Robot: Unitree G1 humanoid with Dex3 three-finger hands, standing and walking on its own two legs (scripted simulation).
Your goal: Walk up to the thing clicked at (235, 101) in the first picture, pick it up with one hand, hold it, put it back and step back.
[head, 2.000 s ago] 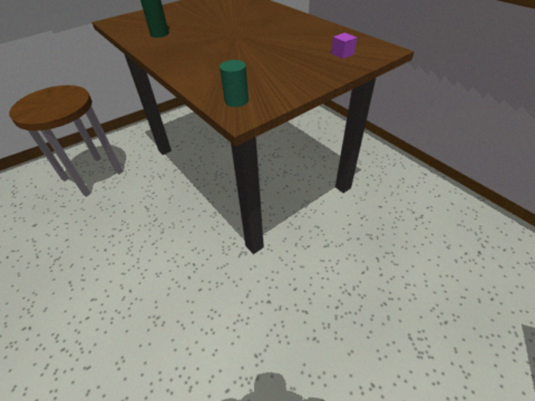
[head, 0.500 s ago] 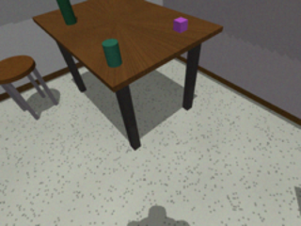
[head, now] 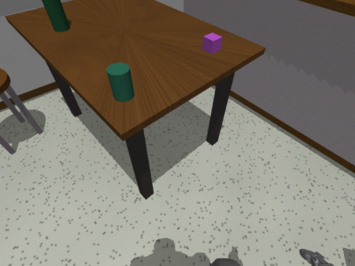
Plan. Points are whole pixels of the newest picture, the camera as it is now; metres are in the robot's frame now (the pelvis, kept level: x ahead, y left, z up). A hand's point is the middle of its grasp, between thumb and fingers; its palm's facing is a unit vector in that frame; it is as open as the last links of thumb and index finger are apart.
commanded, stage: walk up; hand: left
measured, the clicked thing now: (121, 82) +0.66 +0.23 +0.03
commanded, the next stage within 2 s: stand in 1.84 s
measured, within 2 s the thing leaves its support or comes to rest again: neither
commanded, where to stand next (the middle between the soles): +0.23 +0.01 m, yaw +1 degrees
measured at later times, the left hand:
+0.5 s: hand (78, 252) +0.18 +0.27 -0.13, palm faces +0.01 -0.90 -0.44, open 7.4 cm
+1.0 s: hand (90, 225) +0.25 +0.27 -0.15, palm faces +0.01 -0.94 -0.35, open 7.4 cm
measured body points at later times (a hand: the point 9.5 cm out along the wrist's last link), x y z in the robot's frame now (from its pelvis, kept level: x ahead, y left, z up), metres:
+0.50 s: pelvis +0.15 -0.01 +0.00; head +0.18 -0.03 +0.44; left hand +0.18 +0.32 -0.10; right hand +0.23 -0.32 -0.13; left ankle +0.23 +0.14 -0.71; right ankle +0.16 -0.15 -0.73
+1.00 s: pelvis +0.19 +0.01 +0.00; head +0.21 +0.01 +0.45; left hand +0.25 +0.32 -0.13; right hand +0.32 -0.28 -0.12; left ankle +0.24 +0.14 -0.73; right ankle +0.19 -0.13 -0.73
